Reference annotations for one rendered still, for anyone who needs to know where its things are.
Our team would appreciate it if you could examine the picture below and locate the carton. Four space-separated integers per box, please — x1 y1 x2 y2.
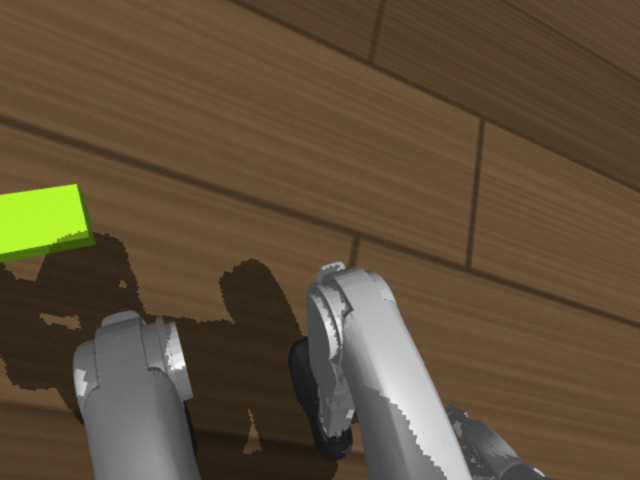
0 184 96 263

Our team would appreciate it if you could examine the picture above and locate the right robot arm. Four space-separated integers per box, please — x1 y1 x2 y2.
500 463 553 480

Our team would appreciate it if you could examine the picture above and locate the right robot hand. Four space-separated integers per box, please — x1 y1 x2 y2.
444 404 523 480

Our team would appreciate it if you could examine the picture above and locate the right robot foot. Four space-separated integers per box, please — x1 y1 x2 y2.
289 338 353 460

